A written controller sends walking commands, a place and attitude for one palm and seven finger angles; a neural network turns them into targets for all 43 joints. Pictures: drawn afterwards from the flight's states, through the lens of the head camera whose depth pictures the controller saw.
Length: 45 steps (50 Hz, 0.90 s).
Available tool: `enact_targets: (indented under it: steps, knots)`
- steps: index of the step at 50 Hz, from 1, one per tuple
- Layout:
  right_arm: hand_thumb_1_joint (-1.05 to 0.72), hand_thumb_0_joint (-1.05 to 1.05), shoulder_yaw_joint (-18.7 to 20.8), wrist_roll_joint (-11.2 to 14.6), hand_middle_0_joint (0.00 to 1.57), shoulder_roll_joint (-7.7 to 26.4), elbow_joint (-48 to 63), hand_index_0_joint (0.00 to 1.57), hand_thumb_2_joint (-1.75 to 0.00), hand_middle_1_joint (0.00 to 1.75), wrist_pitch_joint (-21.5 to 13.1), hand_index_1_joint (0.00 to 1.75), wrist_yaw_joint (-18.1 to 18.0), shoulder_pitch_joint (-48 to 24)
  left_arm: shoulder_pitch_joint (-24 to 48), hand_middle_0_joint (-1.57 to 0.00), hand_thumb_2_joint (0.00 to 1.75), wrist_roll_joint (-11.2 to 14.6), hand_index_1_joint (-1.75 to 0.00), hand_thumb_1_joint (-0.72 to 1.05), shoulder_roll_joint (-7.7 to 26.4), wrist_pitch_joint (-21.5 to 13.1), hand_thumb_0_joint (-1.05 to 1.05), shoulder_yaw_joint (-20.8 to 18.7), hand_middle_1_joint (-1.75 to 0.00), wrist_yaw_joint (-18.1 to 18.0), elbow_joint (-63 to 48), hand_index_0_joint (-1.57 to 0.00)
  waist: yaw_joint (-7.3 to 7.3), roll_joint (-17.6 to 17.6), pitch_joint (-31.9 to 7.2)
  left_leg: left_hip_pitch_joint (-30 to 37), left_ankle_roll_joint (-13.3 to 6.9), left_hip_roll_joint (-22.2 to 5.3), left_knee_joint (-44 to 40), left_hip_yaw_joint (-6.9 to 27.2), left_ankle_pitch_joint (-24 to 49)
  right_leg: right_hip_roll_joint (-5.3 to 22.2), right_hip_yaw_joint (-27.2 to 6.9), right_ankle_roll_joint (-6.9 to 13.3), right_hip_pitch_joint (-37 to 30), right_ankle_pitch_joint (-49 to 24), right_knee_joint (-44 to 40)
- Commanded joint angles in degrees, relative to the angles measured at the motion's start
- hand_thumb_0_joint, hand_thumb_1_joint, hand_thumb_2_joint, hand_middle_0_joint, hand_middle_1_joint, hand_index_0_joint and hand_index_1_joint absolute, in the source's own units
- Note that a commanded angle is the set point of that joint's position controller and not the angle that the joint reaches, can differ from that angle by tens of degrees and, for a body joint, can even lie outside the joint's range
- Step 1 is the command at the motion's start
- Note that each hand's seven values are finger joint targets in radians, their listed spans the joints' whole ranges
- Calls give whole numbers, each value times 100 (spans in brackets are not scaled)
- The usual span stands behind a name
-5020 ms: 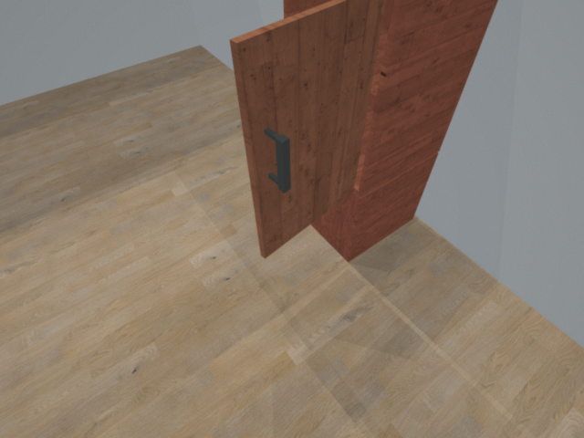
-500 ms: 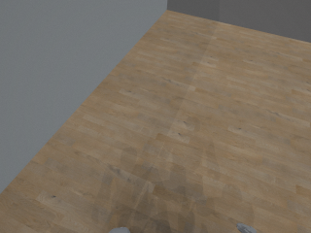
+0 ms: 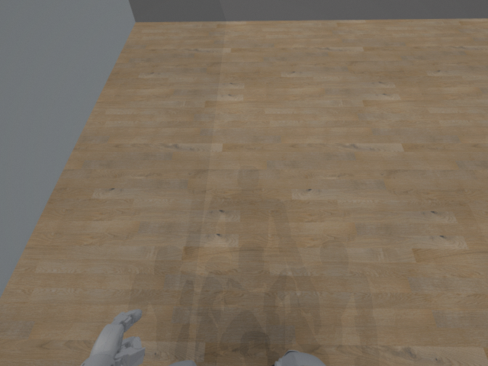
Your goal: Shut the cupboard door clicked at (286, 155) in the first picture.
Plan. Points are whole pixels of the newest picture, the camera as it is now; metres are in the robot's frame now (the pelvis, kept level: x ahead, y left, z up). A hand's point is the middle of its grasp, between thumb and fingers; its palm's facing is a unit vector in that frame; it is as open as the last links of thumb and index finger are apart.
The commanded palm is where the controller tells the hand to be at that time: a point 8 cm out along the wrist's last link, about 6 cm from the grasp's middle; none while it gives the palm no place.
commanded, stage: walk around to get in front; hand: left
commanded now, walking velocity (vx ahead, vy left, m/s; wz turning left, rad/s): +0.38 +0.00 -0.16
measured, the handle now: out of the picture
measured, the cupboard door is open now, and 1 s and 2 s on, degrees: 97 97 97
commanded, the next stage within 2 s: walk to a spot facing it in 0.26 s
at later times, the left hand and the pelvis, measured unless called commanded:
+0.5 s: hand (149, 310) +0.24 +0.20 -0.16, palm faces +0.00 -0.99 -0.17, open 7.3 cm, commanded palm none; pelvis +0.23 +0.02 +0.02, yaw -3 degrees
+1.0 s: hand (171, 253) +0.35 +0.17 -0.15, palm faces +0.30 -0.93 -0.22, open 7.3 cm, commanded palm none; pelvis +0.32 -0.04 +0.02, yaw +17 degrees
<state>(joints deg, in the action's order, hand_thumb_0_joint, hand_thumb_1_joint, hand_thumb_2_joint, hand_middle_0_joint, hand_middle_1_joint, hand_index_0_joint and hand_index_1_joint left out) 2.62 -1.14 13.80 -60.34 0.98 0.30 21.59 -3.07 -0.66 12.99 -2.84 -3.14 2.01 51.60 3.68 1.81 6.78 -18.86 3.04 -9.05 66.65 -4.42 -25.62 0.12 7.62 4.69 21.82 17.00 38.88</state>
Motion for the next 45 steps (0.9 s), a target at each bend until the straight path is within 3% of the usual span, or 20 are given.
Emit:
enact_targets:
  steps: [1,4,12,14,15,16,17,18,19,22,25,30,33,34,35,36,37,40,42,45]
  knots:
    - [-90,0,66,-54,20,348,651,20,-90,30,-246,30,-46,-384,-816,-20,90,-19,-30,90,700,-31,0,-162,-30,-194,2,-20,-301,-1046,-610,-1300,76,-191,-70,296,624,1581,-1748,591,-990,-1285,-2587]
    - [-90,0,41,-55,20,92,544,20,-90,30,-202,30,25,-210,-909,-20,90,-49,-30,90,704,-125,0,-166,-30,-186,183,-20,-165,-638,-737,-988,101,2,-1063,70,943,1313,-1415,654,-1038,-1497,-2609]
    - [-90,0,52,-25,20,43,904,20,-90,30,-381,30,124,-1403,-1545,-20,90,-33,-30,90,691,-197,0,-156,-30,-167,668,-20,-486,-761,-387,-1053,-42,328,-2962,-109,1358,1362,-1491,589,-1956,-1959,-2484]
    - [-90,0,82,-38,20,111,816,20,-90,30,-420,30,98,-1259,-1591,-20,90,-35,-30,90,695,-193,0,-136,-30,-187,749,-20,-345,-628,-371,-494,-132,501,-3442,-258,1364,1311,-1436,483,-1935,-2557,-2057]
    - [-90,0,107,-56,20,204,645,20,-90,30,-453,30,53,-758,-1458,-20,90,-15,-30,90,706,-195,0,-139,-30,-193,729,-20,-50,-502,-490,290,-215,627,-3777,-331,1604,1154,-1170,361,-1632,-3027,-1453]
    - [-90,0,165,-99,20,476,387,20,-90,30,-489,30,5,-11,-1418,-20,90,4,-30,90,598,-188,0,-122,-30,-181,673,-20,240,-15,-881,1604,-410,421,-3988,2,1821,846,-906,132,-917,-2989,-290]
    - [-90,0,293,-202,20,1075,188,20,-90,30,-529,30,-56,809,-1673,-20,90,54,-30,90,302,-178,0,-69,-30,-154,595,-20,430,1148,-1618,2984,-1027,-1074,-4189,1915,1985,132,-369,-183,408,-1155,1449]
    - [-90,0,279,-137,20,1220,145,20,-90,30,-456,30,-110,1163,-1481,-20,90,62,-30,90,239,-219,0,13,-30,-145,434,-20,463,1435,-1778,3157,-1579,-1961,-4833,3051,2721,-241,-521,-248,1071,1425,2961]
    - [-90,0,236,-92,20,1038,238,20,-90,30,-382,30,-119,732,-1201,-20,90,17,-30,90,391,-175,0,-11,-30,-180,395,-20,291,702,-1168,2347,-1686,-1880,-4895,2820,2614,123,-866,-237,1221,1368,3392]
    - [-90,0,38,-32,20,426,383,20,-90,30,-464,30,-177,-196,-1087,-20,90,-57,-30,90,127,-18,0,-15,-30,-136,499,-20,-241,493,-238,533,-1322,-1134,-5278,1739,3135,567,-829,-518,927,590,2927]
    - [-90,0,9,-15,20,441,339,20,-90,30,-481,30,-209,-438,-1367,-20,90,-49,-30,90,-61,121,0,51,-30,-140,573,-20,-473,643,-792,454,-1096,-546,-4917,777,4330,437,-540,-666,34,401,1495]
    - [-90,0,169,-10,20,705,402,20,-90,30,-240,30,-173,-520,-985,-20,90,-33,-30,90,22,223,0,-19,-30,-205,370,-20,-379,567,-894,239,-1111,-414,-4637,1145,3564,117,-220,-796,-448,4,394]
    - [-90,0,220,10,20,709,495,20,-90,30,-102,30,-153,-748,-1120,-20,90,-6,-30,90,201,217,0,-119,-30,-249,308,-20,-558,635,-826,-264,-881,-233,-4262,1354,2656,127,-262,-800,-1277,-502,-727]
    - [-90,0,221,46,20,586,555,20,-90,30,-82,30,-121,-808,-1273,-20,90,-31,-30,90,436,164,0,-175,-30,-272,309,-20,-636,169,-844,-715,-610,73,-3906,1157,1984,468,-632,-736,-1865,-882,-1312]
    - [-90,0,166,85,20,241,664,20,-90,30,-76,30,-82,-805,-1506,-20,90,-92,-30,90,941,114,0,-272,-30,-329,328,-20,-762,-1107,-1039,-1517,-208,755,-2807,405,574,1799,-1835,-385,-2548,-1574,-1842]
    - [-90,0,200,64,20,217,790,20,-90,30,-39,30,-87,-852,-1718,-20,90,-81,-30,90,1270,124,0,-329,-30,-341,304,-20,-857,-1957,-1238,-1498,-39,940,-1220,100,-1191,2974,-2600,333,-2228,-2185,-2226]
    - [-90,0,223,50,20,292,775,20,-90,30,2,30,-67,-805,-1500,-20,90,-70,-30,90,1146,140,0,-263,-30,-360,214,-20,-748,-1425,-1131,-1413,-72,717,-345,369,-1089,2918,-2332,587,-1817,-1947,-2210]
    - [-90,0,199,29,20,154,634,20,-90,30,140,30,-8,-786,-764,-20,90,-47,-30,90,604,185,0,-150,-30,-424,10,-20,-360,-1363,-766,-1440,51,406,124,290,-253,2166,-964,271,-1379,-2475,-2047]
    - [-90,0,158,26,20,41,699,20,-90,30,160,30,35,-899,-833,-20,90,-66,-30,90,557,157,0,-137,-30,-410,17,-20,-361,-1274,-686,-1297,109,452,-532,73,-131,2010,-411,172,-1449,-3172,-1893]
    - [-90,0,101,37,20,-49,821,20,-90,30,136,30,88,-1159,-1055,-20,90,-88,-30,90,743,155,0,-193,-30,-405,61,-20,-494,-1155,-765,-995,101,553,-1694,-210,38,2023,-132,148,-1762,-3683,-1594]
